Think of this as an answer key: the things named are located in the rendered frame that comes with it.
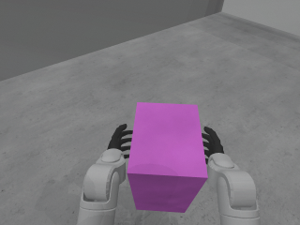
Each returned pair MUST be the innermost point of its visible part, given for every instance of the robot right hand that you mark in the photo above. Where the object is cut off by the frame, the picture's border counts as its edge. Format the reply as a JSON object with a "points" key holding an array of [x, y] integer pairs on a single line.
{"points": [[214, 144]]}

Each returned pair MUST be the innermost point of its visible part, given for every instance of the left robot forearm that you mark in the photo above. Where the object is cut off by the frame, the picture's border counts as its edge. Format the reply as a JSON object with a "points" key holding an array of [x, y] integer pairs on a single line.
{"points": [[100, 189]]}

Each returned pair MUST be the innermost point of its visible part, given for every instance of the carton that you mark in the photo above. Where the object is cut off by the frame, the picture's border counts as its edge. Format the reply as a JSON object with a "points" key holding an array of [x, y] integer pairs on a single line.
{"points": [[166, 165]]}

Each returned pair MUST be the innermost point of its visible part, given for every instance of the robot left hand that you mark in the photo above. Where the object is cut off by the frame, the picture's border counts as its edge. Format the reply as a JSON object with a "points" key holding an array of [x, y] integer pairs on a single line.
{"points": [[117, 141]]}

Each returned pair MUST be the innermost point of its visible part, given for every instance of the right robot forearm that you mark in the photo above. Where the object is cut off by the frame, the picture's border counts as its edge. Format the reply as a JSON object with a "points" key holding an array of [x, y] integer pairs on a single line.
{"points": [[237, 198]]}

